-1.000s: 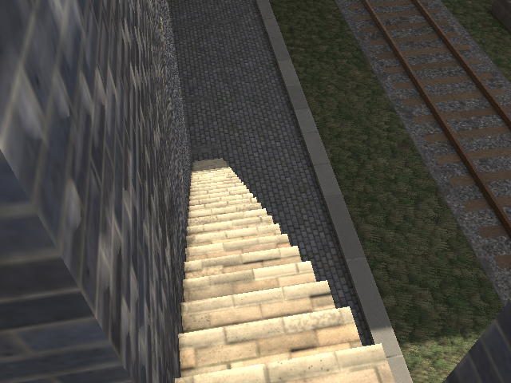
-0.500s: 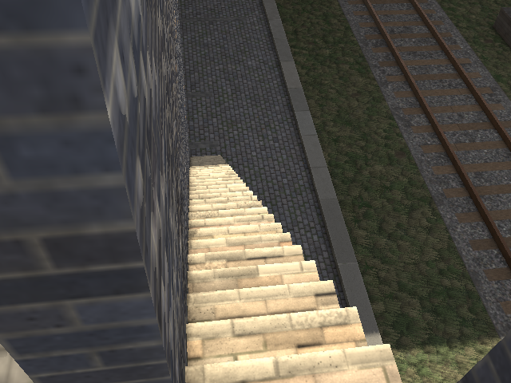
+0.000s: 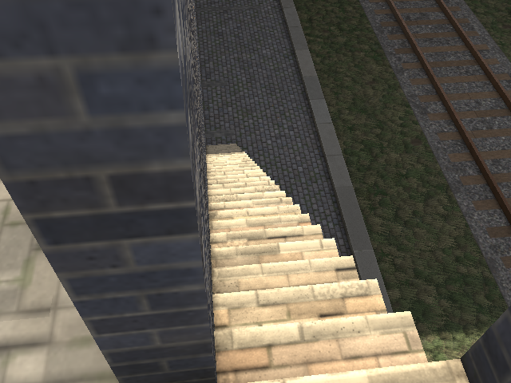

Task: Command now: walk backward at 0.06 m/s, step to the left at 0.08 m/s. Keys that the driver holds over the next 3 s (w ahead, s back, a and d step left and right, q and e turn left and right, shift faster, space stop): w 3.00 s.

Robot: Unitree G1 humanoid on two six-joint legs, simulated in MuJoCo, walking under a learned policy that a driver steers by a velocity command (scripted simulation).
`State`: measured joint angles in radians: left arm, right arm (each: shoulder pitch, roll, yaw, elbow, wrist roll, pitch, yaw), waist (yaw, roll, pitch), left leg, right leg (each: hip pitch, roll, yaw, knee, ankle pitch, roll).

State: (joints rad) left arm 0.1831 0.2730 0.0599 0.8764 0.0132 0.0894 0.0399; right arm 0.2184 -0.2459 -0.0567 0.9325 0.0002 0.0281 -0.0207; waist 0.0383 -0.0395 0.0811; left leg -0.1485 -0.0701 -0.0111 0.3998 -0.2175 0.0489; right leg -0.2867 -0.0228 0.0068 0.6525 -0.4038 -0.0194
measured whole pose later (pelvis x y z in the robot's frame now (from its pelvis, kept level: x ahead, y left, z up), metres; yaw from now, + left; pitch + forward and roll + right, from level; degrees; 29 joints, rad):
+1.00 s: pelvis -0.16 +0.09 +0.00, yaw +0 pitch -1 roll +2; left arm 0.21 0.21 0.02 1.01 0.03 0.03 0.04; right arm 0.20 -0.24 -0.04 1.00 0.00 0.05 -0.05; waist 0.04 0.04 0.05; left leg -0.28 -0.11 -0.01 0.61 -0.35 0.06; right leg -0.14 0.00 -0.03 0.46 -0.29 -0.04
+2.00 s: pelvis -0.20 +0.16 +0.00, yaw +0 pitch -2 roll +0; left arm 0.13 0.24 0.03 1.10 0.00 -0.03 0.01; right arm 0.20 -0.25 -0.04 1.04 0.00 0.00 -0.03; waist 0.01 0.00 0.05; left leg -0.14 -0.02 -0.02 0.45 -0.27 0.01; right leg -0.17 -0.01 0.01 0.45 -0.24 0.02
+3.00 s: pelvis -0.20 +0.16 +0.00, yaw +0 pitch -1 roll +0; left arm 0.21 0.21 0.01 1.11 0.00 -0.03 0.02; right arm 0.26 -0.22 -0.01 1.08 0.01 0.00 -0.03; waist 0.00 0.00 0.04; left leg -0.17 -0.02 -0.02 0.46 -0.27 0.01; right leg -0.20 -0.02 0.01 0.46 -0.24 0.02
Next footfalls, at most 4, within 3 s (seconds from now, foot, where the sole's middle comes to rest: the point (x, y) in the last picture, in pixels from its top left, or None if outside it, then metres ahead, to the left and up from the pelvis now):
0.24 right None -0.05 -0.09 -0.78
0.62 left None -0.09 0.16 -0.78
0.94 right None -0.15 0.00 -0.78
1.28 left None -0.18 0.27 -0.78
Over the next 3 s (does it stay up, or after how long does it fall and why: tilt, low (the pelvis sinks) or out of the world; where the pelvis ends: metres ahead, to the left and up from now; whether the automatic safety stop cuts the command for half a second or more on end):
stays up -0.20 0.16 0.00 its command is cut before an obstacle from the start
